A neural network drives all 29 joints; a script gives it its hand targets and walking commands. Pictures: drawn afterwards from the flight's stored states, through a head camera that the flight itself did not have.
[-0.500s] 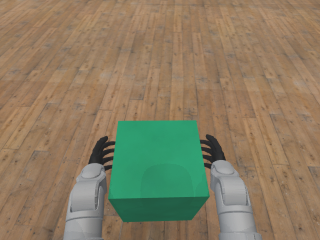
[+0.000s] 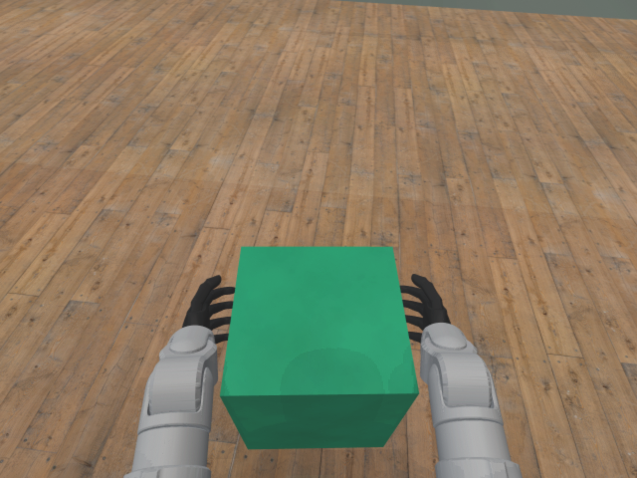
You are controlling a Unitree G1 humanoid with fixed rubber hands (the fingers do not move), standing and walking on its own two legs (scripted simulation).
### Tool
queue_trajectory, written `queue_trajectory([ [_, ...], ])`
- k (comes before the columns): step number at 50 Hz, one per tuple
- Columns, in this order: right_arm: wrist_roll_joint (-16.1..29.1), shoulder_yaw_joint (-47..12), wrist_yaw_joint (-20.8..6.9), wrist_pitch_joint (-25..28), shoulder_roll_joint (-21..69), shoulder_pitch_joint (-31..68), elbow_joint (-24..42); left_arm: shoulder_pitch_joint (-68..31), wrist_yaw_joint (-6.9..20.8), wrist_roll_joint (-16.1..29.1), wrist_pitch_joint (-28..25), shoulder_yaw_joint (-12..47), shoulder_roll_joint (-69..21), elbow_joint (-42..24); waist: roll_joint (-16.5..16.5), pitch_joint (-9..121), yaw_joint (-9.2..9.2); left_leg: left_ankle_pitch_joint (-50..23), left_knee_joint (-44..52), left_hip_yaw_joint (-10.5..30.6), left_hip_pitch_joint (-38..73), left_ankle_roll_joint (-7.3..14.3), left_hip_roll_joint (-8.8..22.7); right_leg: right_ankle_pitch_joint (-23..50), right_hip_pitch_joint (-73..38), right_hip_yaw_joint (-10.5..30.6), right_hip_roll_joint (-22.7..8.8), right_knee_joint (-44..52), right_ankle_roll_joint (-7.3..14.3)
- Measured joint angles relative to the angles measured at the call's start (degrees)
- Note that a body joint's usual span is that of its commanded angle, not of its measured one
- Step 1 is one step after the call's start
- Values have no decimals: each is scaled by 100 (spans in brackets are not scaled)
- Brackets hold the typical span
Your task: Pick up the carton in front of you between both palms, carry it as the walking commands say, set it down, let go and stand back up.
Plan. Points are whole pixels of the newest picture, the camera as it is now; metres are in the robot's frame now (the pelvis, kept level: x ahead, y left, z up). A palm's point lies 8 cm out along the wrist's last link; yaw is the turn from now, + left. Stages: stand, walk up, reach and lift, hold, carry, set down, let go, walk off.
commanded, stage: carry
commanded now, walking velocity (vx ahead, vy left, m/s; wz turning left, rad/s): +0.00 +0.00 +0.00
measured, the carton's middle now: (316, 353) +0.30 +0.00 -0.05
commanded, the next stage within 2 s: hold in 1.28 s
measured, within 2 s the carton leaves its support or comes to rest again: neither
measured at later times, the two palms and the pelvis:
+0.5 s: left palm (184, 362) +0.24 +0.16 +0.04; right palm (436, 359) +0.24 -0.14 +0.04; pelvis -0.04 +0.01 +0.00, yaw +0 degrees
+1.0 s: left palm (185, 376) +0.23 +0.15 +0.04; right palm (443, 372) +0.23 -0.14 +0.04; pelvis -0.06 +0.00 +0.00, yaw +0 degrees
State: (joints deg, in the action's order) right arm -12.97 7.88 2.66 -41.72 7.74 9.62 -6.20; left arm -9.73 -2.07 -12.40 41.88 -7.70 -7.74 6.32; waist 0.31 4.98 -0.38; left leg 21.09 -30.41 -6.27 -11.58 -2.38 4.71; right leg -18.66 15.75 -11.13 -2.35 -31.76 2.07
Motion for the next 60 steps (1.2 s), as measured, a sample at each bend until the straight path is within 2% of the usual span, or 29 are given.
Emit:
queue_trajectory([
  [9, -33, 46, 4, -15, 8, 66, -220, -67, 40, -90, 7, -67, -9, 217, -12, 52, 58, -142, 60, -35, 6, 64, -55, 167, -11, 14, -57, 80, -32],
  [25, -87, 69, -19, -41, 21, 149, -286, -127, 48, -107, 37, -127, -19, 249, -3, 20, 23, -442, 191, -48, -147, 116, -96, 502, 107, 5, -90, 275, -13],
  [60, -83, 51, -6, -57, 21, 147, -272, -111, 55, -100, 13, -134, -17, 247, 8, 58, 54, -618, 139, -13, -406, 87, -62, 683, 331, -29, -77, 279, 65],
])
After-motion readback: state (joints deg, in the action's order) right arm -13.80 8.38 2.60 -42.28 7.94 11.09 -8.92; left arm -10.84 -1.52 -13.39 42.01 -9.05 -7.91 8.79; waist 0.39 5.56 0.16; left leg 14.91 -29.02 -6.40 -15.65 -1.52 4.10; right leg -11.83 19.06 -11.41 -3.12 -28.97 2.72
